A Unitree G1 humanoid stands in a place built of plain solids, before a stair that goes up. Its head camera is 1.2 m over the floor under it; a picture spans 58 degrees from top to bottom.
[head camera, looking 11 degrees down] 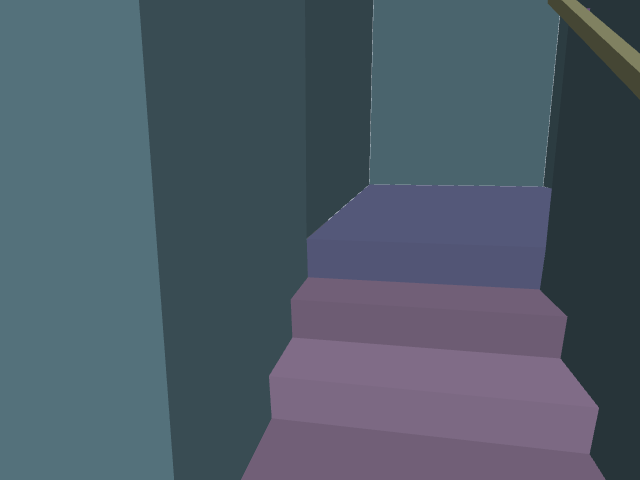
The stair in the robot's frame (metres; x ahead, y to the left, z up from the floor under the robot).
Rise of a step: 0.17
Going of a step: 0.30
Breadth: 1.00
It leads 11 degrees to the right of straight ahead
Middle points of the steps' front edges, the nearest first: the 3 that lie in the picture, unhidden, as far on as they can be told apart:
1.24 -0.32 0.48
1.53 -0.38 0.65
1.83 -0.43 0.83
